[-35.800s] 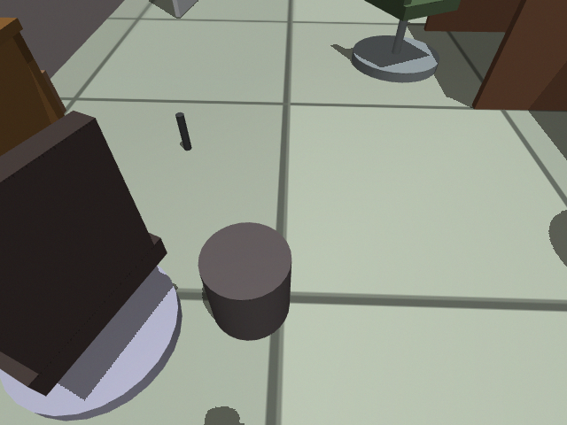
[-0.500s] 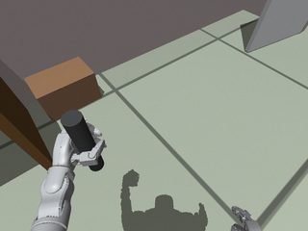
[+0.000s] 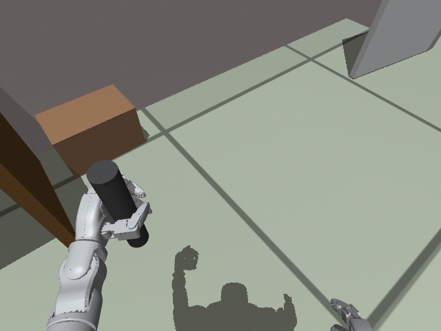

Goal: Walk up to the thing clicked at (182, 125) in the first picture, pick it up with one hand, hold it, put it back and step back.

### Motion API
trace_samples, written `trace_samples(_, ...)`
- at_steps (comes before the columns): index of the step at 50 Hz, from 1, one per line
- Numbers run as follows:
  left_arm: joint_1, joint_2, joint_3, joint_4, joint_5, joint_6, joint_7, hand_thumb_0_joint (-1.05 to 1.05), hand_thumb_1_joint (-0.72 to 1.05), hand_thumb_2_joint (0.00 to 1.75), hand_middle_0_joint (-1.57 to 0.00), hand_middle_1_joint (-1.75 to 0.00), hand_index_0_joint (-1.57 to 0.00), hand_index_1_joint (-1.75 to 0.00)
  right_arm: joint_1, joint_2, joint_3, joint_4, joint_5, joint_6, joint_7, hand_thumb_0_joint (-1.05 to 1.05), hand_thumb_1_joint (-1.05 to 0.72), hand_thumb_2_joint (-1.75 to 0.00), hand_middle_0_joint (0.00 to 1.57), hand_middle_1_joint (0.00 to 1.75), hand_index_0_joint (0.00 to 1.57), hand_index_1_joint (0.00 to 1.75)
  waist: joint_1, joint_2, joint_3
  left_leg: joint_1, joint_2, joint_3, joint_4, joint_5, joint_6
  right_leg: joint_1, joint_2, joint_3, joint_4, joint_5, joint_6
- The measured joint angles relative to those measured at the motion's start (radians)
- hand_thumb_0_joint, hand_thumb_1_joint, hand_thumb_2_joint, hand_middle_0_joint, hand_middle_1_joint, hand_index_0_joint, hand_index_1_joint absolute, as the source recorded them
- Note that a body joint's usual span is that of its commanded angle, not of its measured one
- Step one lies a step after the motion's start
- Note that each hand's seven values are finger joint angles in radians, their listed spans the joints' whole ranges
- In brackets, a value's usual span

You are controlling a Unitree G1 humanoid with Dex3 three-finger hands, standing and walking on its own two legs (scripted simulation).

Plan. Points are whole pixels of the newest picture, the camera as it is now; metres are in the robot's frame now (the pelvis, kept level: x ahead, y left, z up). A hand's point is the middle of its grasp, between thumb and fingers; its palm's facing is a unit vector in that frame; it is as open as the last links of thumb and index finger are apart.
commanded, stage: hold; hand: left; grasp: from the side
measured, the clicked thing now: (123, 210) +0.32 +0.18 +0.05
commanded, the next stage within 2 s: crouch in 1.04 s
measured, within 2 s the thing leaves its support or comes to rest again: neither
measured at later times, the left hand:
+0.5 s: hand (129, 219) +0.30 +0.16 +0.05, palm faces +0.01 -1.00 +0.00, open 5.5 cm
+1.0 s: hand (131, 215) +0.31 +0.16 +0.06, palm faces +0.01 -1.00 +0.00, open 5.5 cm
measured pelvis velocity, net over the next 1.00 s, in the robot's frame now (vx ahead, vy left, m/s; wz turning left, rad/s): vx -0.01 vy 0.00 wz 0.00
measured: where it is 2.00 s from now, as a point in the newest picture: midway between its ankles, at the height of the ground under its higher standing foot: outside the picture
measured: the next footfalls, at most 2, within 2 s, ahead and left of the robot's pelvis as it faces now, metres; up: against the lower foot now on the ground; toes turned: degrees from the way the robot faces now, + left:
none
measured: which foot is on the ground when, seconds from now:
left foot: down 0.00-1.00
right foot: down 0.00-1.00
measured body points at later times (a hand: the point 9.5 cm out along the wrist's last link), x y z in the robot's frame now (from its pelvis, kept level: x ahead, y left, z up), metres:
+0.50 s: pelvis -0.01 +0.00 +0.00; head +0.02 +0.00 +0.45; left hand +0.30 +0.22 +0.06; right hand +0.12 -0.25 -0.11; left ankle +0.00 +0.13 -0.70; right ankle +0.00 -0.13 -0.70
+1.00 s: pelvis -0.01 +0.00 +0.00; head +0.02 +0.00 +0.45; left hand +0.30 +0.21 +0.06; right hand +0.12 -0.25 -0.11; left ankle +0.00 +0.13 -0.70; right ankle +0.00 -0.13 -0.70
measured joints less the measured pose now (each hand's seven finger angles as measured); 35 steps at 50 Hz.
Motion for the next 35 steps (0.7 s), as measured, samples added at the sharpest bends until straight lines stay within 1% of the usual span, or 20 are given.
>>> trace_samples(6, 0.009, -0.005, -0.012, -0.015, 0.007, 0.006, 0.002, 0.02, 0.14, 1.13, -1.0, -1.12, -1.0, -1.13, 0.003, -0.001, 0.0, 0.0, 0.0, 0.0, 0.0, 0.01, -0.89, -0.9, 0.2, 0.3, 0.2, 0.3, 0.003, 0.001, 0.003, 0.003, -0.001, 0.001, 0.0, 0.004, 0.001, 0.003, -0.001, 0.001, 0.0, 0.004, 0.001)
trace_samples(12, -0.012, -0.003, 0.001, 0.011, 0.006, -0.004, 0.007, 0.02, 0.14, 1.13, -1.0, -1.12, -1.0, -1.13, -0.001, 0.001, 0.002, 0.002, -0.001, -0.002, -0.001, 0.01, -0.89, -0.9, 0.2, 0.3, 0.2, 0.3, 0.001, -0.003, 0.001, -0.003, -0.002, 0.001, 0.003, 0.009, 0.001, -0.004, -0.001, 0.001, 0.004, 0.009, 0.001)
trace_samples(15, -0.018, 0.001, -0.001, 0.027, 0.008, -0.003, 0.001, 0.02, 0.14, 1.13, -1.0, -1.12, -1.0, -1.13, -0.004, 0.001, 0.002, 0.001, -0.001, -0.005, 0.001, 0.01, -0.88, -0.9, 0.2, 0.3, 0.2, 0.3, -0.001, -0.005, 0.006, -0.01, -0.002, 0.001, 0.006, 0.012, 0.002, -0.011, -0.001, 0.002, 0.007, 0.012, 0.001)
trace_samples(20, -0.003, -0.002, -0.012, 0.007, 0.009, -0.007, -0.003, 0.02, 0.14, 1.13, -1.0, -1.12, -1.0, -1.14, 0.001, -0.002, 0.0, -0.001, -0.001, -0.01, 0.002, 0.01, -0.88, -0.9, 0.2, 0.3, 0.2, 0.3, 0.0, -0.003, 0.012, -0.012, -0.002, 0.002, 0.007, 0.015, 0.002, -0.013, -0.001, 0.003, 0.007, 0.016, 0.001)
trace_samples(27, 0.001, -0.001, -0.005, 0.01, 0.003, -0.022, 0.01, 0.02, 0.14, 1.13, -1.0, -1.13, -1.0, -1.14, 0.005, -0.001, 0.004, 0.007, 0.001, -0.013, -0.001, 0.01, -0.88, -0.9, 0.2, 0.3, 0.2, 0.3, 0.002, -0.003, 0.004, -0.011, -0.003, 0.0, 0.008, 0.015, 0.002, -0.011, -0.002, 0.002, 0.008, 0.015, 0.001)
trace_samples(35, -0.007, 0.001, -0.02, 0.007, 0.007, -0.012, 0.008, 0.02, 0.14, 1.13, -0.99, -1.13, -1.0, -1.14, 0.001, -0.001, 0.007, 0.007, 0.001, -0.021, -0.005, 0.01, -0.88, -0.9, 0.2, 0.3, 0.2, 0.3, 0.004, -0.002, 0.01, -0.006, -0.003, 0.0, 0.004, 0.016, 0.002, -0.005, -0.002, 0.001, 0.003, 0.017, 0.001)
